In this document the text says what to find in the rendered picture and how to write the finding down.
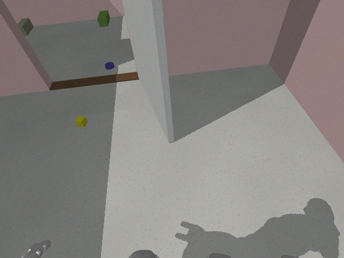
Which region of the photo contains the left robot hand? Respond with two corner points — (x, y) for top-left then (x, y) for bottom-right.
(21, 240), (51, 258)

